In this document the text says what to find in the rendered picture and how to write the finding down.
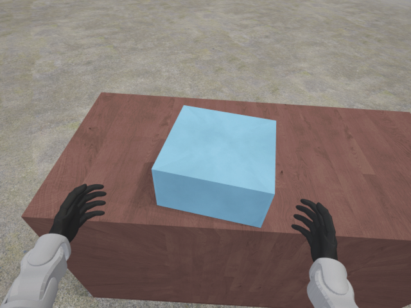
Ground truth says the pedestal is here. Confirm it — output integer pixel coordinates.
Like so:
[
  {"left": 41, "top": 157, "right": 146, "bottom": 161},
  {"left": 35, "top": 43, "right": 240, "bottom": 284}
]
[{"left": 21, "top": 92, "right": 411, "bottom": 308}]

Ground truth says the right robot hand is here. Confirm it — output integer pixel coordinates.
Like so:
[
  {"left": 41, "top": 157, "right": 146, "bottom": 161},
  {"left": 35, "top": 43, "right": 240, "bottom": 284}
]
[{"left": 292, "top": 199, "right": 338, "bottom": 262}]

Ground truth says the left robot hand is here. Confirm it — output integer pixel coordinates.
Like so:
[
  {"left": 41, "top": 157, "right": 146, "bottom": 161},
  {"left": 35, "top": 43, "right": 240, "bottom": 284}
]
[{"left": 49, "top": 184, "right": 107, "bottom": 242}]

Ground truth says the carton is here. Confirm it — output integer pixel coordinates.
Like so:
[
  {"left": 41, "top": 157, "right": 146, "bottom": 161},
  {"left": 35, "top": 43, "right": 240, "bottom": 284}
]
[{"left": 152, "top": 105, "right": 276, "bottom": 228}]

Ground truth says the robot right forearm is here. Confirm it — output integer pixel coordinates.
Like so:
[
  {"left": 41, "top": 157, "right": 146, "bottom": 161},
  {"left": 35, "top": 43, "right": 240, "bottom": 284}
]
[{"left": 307, "top": 258, "right": 358, "bottom": 308}]

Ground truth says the robot left forearm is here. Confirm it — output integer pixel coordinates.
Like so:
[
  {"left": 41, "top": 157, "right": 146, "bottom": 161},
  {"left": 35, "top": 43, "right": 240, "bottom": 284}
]
[{"left": 0, "top": 234, "right": 71, "bottom": 308}]

